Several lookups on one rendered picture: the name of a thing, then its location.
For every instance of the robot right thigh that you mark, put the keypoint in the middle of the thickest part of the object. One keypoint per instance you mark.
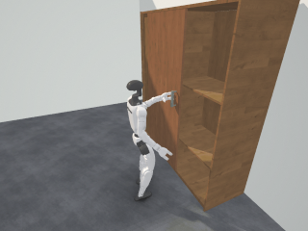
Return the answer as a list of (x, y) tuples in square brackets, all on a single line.
[(149, 157)]

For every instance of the right robot forearm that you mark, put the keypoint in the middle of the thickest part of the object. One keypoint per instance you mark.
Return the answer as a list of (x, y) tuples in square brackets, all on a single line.
[(146, 139)]

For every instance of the left robot forearm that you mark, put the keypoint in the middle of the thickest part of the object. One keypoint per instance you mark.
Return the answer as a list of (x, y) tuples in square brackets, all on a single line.
[(153, 100)]

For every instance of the wardrobe door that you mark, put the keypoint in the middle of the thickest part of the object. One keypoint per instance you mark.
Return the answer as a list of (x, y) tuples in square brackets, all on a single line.
[(146, 76), (166, 37)]

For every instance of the robot left shin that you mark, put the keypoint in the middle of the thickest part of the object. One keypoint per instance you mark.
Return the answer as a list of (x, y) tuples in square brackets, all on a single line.
[(142, 165)]

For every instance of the robot right hand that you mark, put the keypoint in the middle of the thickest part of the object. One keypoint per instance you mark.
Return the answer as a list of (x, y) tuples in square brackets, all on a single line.
[(163, 151)]

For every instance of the handle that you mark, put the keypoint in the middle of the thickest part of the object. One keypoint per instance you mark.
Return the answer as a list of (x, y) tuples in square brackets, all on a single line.
[(172, 98), (142, 77)]

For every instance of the robot right upper arm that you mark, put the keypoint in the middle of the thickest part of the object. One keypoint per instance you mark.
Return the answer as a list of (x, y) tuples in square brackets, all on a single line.
[(141, 115)]

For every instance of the robot left hand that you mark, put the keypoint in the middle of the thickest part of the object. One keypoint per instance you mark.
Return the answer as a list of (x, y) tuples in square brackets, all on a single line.
[(164, 96)]

